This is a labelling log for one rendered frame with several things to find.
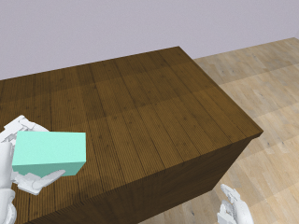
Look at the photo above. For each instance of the right robot hand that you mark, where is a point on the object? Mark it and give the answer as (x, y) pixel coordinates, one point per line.
(239, 212)

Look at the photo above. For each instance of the left robot forearm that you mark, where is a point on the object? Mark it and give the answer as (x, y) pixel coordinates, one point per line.
(8, 212)

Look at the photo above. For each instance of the sponge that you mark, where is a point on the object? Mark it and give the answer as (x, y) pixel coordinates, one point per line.
(42, 153)

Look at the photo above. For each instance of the table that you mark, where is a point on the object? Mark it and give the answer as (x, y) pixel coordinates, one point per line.
(159, 131)

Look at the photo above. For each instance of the left robot hand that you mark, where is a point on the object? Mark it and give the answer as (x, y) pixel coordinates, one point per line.
(30, 183)

